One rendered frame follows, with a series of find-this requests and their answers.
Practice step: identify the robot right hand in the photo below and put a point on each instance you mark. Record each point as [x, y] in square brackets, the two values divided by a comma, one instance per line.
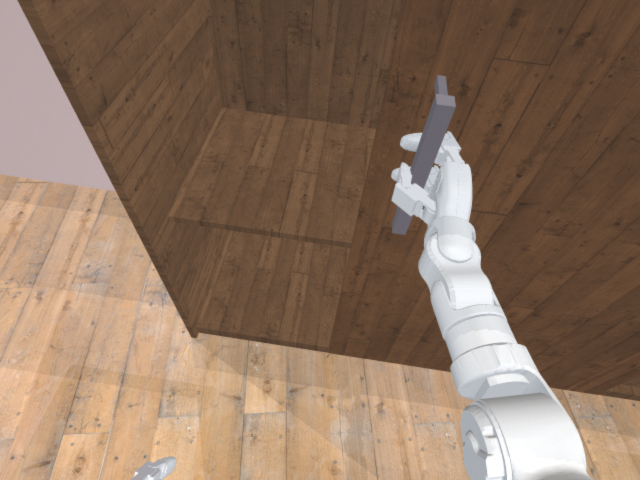
[450, 186]

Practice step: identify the handle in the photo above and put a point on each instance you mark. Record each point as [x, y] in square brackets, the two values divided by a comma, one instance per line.
[438, 120]

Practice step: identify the right robot forearm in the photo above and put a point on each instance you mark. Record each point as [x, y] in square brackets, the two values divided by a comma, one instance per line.
[487, 360]

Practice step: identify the right robot upper arm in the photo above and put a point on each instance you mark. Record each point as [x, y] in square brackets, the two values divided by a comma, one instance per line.
[520, 437]

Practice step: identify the robot left hand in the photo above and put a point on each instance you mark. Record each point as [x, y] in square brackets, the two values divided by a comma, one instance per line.
[156, 470]

